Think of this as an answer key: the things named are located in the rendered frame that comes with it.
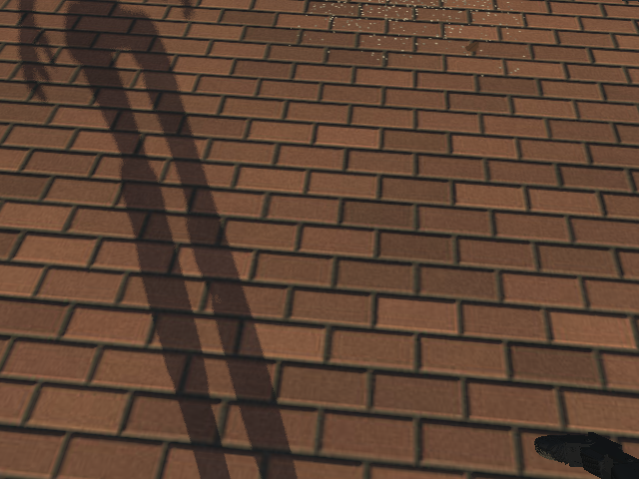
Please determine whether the robot right hand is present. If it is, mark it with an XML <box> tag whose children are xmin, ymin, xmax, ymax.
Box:
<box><xmin>534</xmin><ymin>432</ymin><xmax>639</xmax><ymax>479</ymax></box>

